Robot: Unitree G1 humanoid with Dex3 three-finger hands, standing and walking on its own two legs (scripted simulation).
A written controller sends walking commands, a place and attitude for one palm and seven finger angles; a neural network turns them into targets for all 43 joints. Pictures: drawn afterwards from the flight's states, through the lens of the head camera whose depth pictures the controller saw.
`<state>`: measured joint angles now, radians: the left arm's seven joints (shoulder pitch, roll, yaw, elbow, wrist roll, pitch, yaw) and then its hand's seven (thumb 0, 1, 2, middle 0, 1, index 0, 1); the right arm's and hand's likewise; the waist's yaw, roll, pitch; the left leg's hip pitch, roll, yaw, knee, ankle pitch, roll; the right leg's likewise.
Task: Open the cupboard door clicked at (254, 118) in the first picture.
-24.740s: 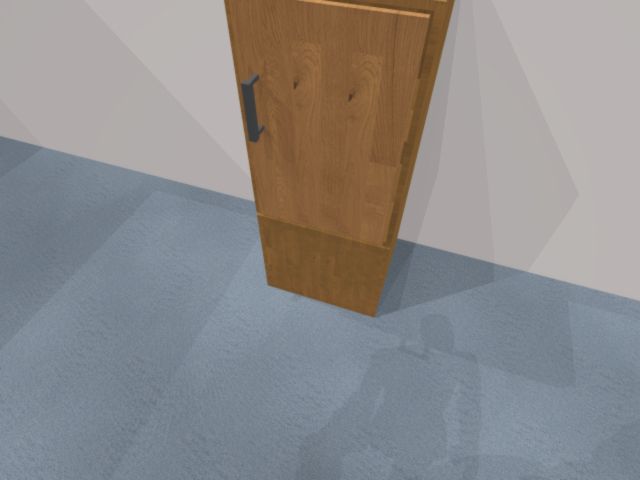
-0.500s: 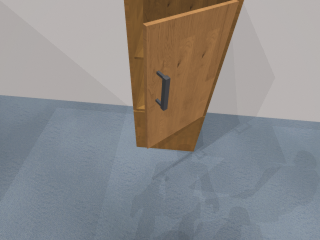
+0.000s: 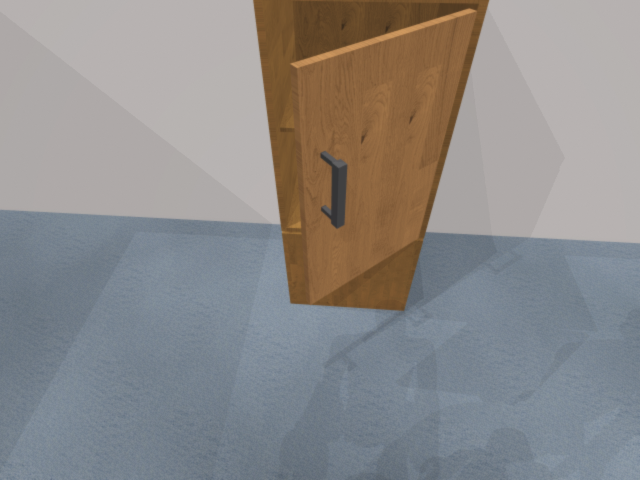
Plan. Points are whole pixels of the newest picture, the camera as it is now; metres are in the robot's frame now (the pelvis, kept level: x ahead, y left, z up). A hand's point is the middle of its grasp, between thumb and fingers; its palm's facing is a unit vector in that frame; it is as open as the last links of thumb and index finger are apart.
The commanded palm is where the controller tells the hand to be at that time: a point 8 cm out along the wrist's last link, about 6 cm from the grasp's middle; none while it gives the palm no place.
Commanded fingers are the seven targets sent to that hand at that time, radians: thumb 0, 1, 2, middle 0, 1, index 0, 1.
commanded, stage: let the arm hang, fingers relaxed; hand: left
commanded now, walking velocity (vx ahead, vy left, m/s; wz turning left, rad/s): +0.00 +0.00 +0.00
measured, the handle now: (332, 190) +0.58 +0.01 +0.02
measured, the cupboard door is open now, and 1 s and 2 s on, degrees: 41 41 41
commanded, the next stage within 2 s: look to check the result in 0.30 s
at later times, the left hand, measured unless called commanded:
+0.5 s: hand out of the picture -0.02 +0.16 -0.18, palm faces +0.07 -0.98 -0.17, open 7.3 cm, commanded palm none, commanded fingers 0.00 0.90 0.90 -0.20 -0.30 -0.20 -0.30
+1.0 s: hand out of the picture +0.00 +0.16 -0.17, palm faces +0.06 -0.98 -0.17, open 7.3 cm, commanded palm none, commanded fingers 0.00 0.90 0.90 -0.20 -0.30 -0.20 -0.30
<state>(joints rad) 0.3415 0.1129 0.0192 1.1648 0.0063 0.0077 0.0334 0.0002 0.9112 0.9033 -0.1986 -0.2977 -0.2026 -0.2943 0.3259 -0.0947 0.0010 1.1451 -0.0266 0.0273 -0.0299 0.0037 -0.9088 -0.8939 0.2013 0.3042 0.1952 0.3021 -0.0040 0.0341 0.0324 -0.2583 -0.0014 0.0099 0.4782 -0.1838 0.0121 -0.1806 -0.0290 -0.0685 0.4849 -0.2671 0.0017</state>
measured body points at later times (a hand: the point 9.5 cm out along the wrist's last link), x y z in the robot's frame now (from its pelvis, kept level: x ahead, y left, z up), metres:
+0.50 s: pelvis +0.01 +0.00 +0.00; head +0.02 +0.00 +0.45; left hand -0.02 +0.21 -0.16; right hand -0.01 -0.21 -0.16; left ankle +0.05 +0.11 -0.74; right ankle +0.00 -0.12 -0.74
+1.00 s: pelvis +0.02 +0.00 +0.00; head +0.03 +0.00 +0.45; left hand +0.00 +0.21 -0.16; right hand +0.01 -0.21 -0.16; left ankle +0.05 +0.11 -0.74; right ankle +0.00 -0.12 -0.74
